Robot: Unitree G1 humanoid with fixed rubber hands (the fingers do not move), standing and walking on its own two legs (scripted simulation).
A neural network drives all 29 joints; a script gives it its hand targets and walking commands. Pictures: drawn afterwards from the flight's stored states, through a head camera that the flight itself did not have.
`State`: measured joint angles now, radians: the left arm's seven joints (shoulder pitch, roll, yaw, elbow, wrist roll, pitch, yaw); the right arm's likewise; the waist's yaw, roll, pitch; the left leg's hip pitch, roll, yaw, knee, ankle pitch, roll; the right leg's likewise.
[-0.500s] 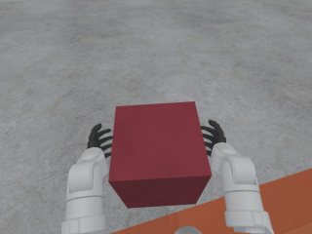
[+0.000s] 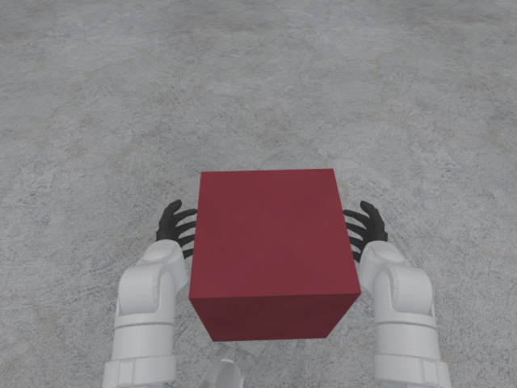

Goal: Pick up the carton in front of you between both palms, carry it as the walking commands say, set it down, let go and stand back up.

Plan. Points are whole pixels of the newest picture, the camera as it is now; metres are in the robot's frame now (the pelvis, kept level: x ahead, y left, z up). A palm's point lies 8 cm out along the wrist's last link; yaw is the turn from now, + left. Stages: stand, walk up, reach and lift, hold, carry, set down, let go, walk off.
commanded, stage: carry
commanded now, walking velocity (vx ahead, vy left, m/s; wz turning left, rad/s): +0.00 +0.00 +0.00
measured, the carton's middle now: (268, 261) +0.33 +0.04 -0.02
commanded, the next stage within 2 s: none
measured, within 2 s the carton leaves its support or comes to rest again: neither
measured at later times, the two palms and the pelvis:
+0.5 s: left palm (219, 160) +0.63 +0.18 -0.07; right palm (343, 172) +0.61 -0.12 -0.07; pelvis +0.30 +0.04 -0.11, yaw +0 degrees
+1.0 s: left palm (215, 121) +0.68 +0.19 +0.01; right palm (341, 130) +0.68 -0.11 +0.00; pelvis +0.37 +0.03 -0.10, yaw +1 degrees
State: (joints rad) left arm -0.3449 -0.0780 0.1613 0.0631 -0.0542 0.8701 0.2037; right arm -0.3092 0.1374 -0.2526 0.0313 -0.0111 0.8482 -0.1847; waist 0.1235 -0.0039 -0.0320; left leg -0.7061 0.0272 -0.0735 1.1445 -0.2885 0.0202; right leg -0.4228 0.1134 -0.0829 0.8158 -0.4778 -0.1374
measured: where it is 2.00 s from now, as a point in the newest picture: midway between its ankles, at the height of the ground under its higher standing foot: (267, 362)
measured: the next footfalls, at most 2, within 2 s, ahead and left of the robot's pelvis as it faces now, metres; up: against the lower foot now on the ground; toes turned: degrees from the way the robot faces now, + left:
left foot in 0.20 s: +0.36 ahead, +0.12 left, -0.13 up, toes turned +3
right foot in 0.56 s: +0.43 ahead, -0.07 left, -0.13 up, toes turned -1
